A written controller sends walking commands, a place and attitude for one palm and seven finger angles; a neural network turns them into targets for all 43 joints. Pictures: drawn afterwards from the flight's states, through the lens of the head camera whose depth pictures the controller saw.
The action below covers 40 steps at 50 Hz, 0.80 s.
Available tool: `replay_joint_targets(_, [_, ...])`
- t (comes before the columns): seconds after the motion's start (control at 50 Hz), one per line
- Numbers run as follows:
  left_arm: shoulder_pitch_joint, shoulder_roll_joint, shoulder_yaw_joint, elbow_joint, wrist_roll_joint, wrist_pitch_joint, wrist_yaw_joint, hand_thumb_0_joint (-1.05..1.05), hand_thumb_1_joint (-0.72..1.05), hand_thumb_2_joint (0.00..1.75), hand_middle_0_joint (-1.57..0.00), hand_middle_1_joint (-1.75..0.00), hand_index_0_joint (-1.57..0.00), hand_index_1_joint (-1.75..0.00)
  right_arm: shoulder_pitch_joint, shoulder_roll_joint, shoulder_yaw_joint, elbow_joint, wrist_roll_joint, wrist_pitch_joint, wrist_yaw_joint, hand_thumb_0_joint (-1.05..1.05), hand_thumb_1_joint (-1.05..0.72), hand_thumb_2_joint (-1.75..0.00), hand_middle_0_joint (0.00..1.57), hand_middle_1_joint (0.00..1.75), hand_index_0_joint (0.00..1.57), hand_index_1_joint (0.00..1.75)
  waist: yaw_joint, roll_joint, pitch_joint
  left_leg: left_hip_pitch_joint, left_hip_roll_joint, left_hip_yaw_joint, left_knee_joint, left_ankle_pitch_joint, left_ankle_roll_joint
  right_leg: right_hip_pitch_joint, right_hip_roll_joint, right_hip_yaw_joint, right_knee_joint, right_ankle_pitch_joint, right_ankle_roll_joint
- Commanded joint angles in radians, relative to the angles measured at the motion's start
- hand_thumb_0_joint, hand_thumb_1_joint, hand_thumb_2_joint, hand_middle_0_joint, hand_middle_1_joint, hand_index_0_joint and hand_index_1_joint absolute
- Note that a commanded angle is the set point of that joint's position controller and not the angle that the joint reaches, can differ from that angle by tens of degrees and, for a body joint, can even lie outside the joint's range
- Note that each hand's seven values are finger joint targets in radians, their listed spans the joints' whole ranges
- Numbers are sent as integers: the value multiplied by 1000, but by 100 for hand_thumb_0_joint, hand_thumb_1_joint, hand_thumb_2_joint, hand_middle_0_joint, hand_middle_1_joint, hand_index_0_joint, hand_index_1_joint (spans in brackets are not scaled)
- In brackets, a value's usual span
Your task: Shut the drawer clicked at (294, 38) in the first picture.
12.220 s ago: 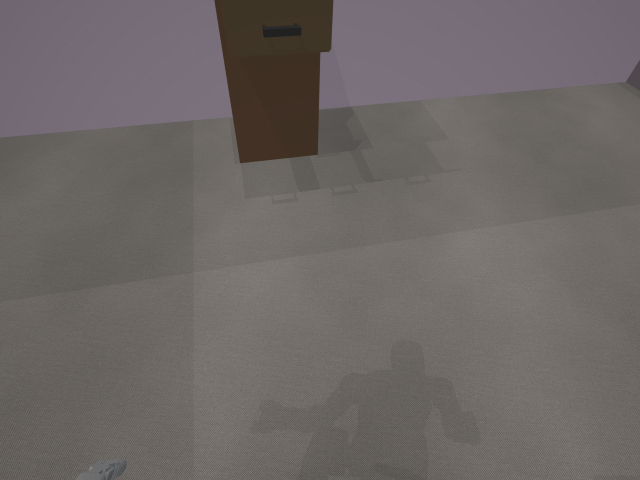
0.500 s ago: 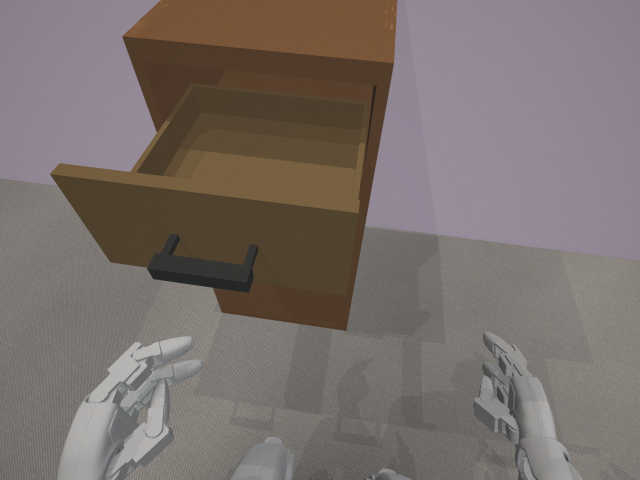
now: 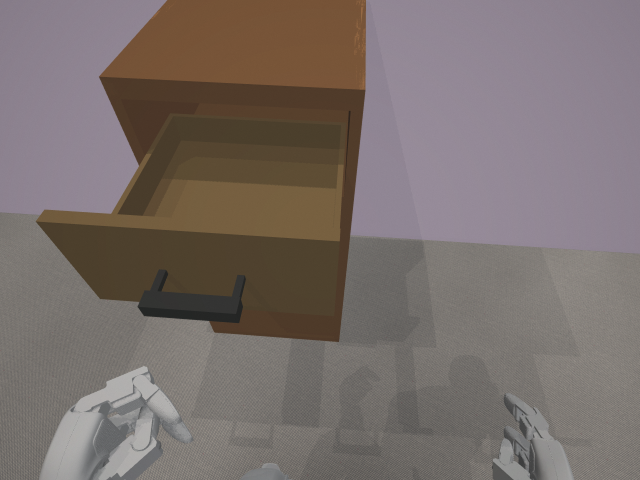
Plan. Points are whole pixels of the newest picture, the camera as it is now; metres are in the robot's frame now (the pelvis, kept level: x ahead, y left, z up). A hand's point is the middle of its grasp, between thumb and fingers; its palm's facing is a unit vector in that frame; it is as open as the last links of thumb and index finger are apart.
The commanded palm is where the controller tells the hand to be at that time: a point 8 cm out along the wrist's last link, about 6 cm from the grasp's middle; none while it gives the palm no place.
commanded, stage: raise the hand and make a fist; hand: left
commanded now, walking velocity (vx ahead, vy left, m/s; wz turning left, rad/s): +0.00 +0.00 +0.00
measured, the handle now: (196, 292) +0.34 +0.18 +0.04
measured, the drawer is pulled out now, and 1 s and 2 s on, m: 0.27 0.27 0.27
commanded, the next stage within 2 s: bring the fist close to the handle in 0.92 s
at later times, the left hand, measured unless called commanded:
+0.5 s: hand (155, 437) +0.15 +0.15 +0.13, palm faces -0.03 -1.00 -0.04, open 3.2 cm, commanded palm +0.10 +0.20 +0.14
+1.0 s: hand (154, 447) +0.14 +0.15 +0.13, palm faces +0.00 -1.00 -0.08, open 3.3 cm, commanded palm +0.09 +0.20 +0.14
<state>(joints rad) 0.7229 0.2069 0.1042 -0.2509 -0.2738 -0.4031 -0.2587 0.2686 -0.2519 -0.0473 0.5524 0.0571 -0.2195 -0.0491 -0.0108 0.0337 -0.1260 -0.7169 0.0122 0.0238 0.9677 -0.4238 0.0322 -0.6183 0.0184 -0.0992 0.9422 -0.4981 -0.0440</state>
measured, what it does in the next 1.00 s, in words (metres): stands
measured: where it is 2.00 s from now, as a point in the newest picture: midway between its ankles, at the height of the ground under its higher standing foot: outside the picture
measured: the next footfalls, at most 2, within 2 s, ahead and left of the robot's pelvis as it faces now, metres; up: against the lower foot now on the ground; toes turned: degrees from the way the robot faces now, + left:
none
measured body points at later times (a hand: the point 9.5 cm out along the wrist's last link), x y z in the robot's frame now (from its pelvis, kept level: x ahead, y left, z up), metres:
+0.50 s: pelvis +0.00 +0.02 +0.01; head +0.00 +0.01 +0.46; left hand +0.15 +0.20 +0.13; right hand +0.21 -0.18 -0.04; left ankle +0.03 +0.10 -0.68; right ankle -0.01 -0.09 -0.68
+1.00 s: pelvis +0.01 +0.00 +0.01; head -0.01 -0.02 +0.46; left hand +0.14 +0.20 +0.14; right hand +0.20 -0.22 -0.04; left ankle +0.03 +0.10 -0.68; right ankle -0.01 -0.09 -0.68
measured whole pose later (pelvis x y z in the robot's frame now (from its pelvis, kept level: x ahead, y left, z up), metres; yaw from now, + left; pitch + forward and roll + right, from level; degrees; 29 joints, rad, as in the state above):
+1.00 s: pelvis +0.01 +0.00 +0.01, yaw +0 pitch +5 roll -1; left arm 0.83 0.21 0.04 -0.52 -0.22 -0.23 -0.16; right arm 0.27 -0.22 0.01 0.48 0.07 -0.21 -0.03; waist 0.02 0.06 -0.14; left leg -0.57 0.01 0.02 0.90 -0.41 0.03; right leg -0.47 0.02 -0.10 0.86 -0.48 -0.04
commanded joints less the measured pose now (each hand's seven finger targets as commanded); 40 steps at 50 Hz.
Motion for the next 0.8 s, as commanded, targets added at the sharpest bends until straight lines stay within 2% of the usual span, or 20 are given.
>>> replay_joint_targets(0.0, [41,72,20,-277,8,-50,47,0,90,90,-120,-138,-120,-138,-123,-77,-19,-207,-4,-70,9,0,-90,-90,20,30,20,30,17,2,-94,165,-2,-60,-145,159,12,6,-11,51,-173,159,30])
replay_joint_targets(0.02, [43,70,9,-302,14,-41,56,0,90,90,-122,-140,-122,-140,-125,-78,-15,-217,-4,-68,12,0,-90,-90,20,30,20,30,19,21,-104,177,1,-62,-154,154,12,5,-8,39,-166,153,27])
replay_joint_targets(0.1, [55,35,-63,-370,49,7,96,0,90,90,-130,-149,-130,-149,-118,-74,-4,-251,-4,-51,21,0,-90,-90,20,30,20,30,16,19,-103,212,13,-78,-181,147,11,1,-1,14,-155,146,25])
replay_joint_targets(0.14, [63,39,-73,-387,61,40,108,0,90,90,-134,-153,-134,-153,-118,-73,3,-263,-4,-40,25,0,-90,-90,20,30,20,30,15,12,-85,211,18,-86,-192,145,9,3,-1,6,-154,146,26])
replay_joint_targets(0.16, [65,58,-54,-382,74,55,120,0,90,90,-136,-156,-136,-156,-126,-74,4,-258,-5,-29,25,0,-90,-90,20,30,20,30,19,1,-77,209,18,-86,-195,145,10,14,0,8,-159,148,25])
replay_joint_targets(0.2, [98,42,-69,-410,76,79,124,0,90,90,-140,-160,-140,-160,-125,-66,9,-276,-3,-16,29,0,-90,-90,20,30,20,30,26,-4,-75,217,19,-85,-205,148,6,24,2,2,-160,152,24])
replay_joint_targets(0.24, [86,24,-105,-460,79,98,125,0,90,90,-140,-160,-140,-160,-126,-67,19,-294,-3,-8,32,0,-90,-90,20,30,20,30,20,18,-55,224,22,-90,-212,152,6,21,1,-2,-160,152,25])
replay_joint_targets(0.26, [68,42,-93,-460,89,107,135,0,90,90,-140,-160,-140,-160,-129,-68,21,-286,-3,-3,30,0,-90,-90,20,30,20,30,17,7,-38,226,25,-96,-215,143,7,18,2,-2,-166,146,25])
replay_joint_targets(0.28, [72,24,-110,-470,90,115,136,0,90,90,-140,-160,-140,-160,-120,-67,24,-294,-4,0,31,0,-90,-90,20,30,20,30,17,2,-32,226,26,-102,-226,119,3,12,5,-6,-164,123,25])
replay_joint_targets(0.4, [103,23,-134,-550,99,141,145,0,90,90,-140,-160,-140,-160,-109,-65,31,-312,1,-4,38,0,-90,-90,20,30,20,30,20,25,-42,257,30,-109,-238,129,1,28,1,-5,-174,124,24])
replay_joint_targets(0.5, [135,39,-110,-579,99,169,152,0,90,90,-140,-160,-140,-160,-113,-63,28,-310,7,-9,37,0,-90,-90,20,30,20,30,28,-6,-37,257,26,-99,-248,144,3,68,0,-4,-193,147,24])
replay_joint_targets(0.52, [141,23,-125,-573,97,173,151,0,90,90,-140,-160,-140,-160,-116,-62,29,-310,5,-11,36,0,-90,-90,20,30,20,30,25,-13,-31,258,24,-97,-248,150,3,70,-1,-5,-194,155,25])
replay_joint_targets(0.54, [158,25,-114,-554,95,178,152,0,90,90,-140,-160,-140,-160,-119,-60,27,-306,6,-10,36,0,-90,-90,20,30,20,30,28,-39,-16,245,23,-93,-247,145,4,72,0,-7,-200,153,27])
replay_joint_targets(0.6, [161,22,-110,-550,90,174,150,0,90,90,-140,-160,-140,-160,-122,-63,25,-304,7,-12,33,0,-90,-90,20,30,20,30,26,-36,-10,244,17,-81,-247,140,5,79,0,-1,-211,159,27])
replay_joint_targets(0.66, [150,44,-97,-568,92,155,150,0,90,90,-140,-160,-140,-160,-121,-67,23,-300,5,-22,32,0,-90,-90,20,30,20,30,28,-4,-13,243,13,-78,-240,144,7,80,-1,5,-211,158,25])
replay_joint_targets(0.68, [140,31,-107,-573,83,146,149,0,90,90,-140,-160,-140,-160,-120,-63,24,-302,4,-28,33,0,-90,-90,20,30,20,30,23,-14,-13,243,11,-76,-238,133,8,74,-2,7,-216,147,27])
replay_joint_targets(0.7, [152,54,-75,-556,81,139,151,0,90,90,-140,-160,-140,-160,-117,-63,19,-293,6,-30,31,0,-90,-90,20,30,20,30,28,-15,-12,239,13,-74,-236,126,7,72,0,10,-218,137,26])
replay_joint_targets(0.74, [157,56,-65,-550,70,126,146,0,90,90,-140,-160,-140,-160,-120,-63,19,-291,7,-36,31,0,-90,-90,20,30,20,30,28,-28,-11,228,8,-67,-228,122,9,76,-1,18,-225,136,26])
replay_joint_targets(0.76, [148,65,-55,-548,74,120,147,0,90,90,-140,-160,-140,-160,-123,-66,18,-284,7,-38,30,0,-90,-90,20,30,20,30,30,-7,-5,229,7,-66,-226,124,9,79,-1,22,-230,138,24])
replay_joint_targets(0.78, [153,45,-71,-547,68,116,140,0,90,90,-140,-160,-140,-160,-122,-63,20,-286,7,-43,31,0,-90,-90,20,30,20,30,27,3,-9,234,4,-62,-225,127,10,79,-4,23,-232,144,25])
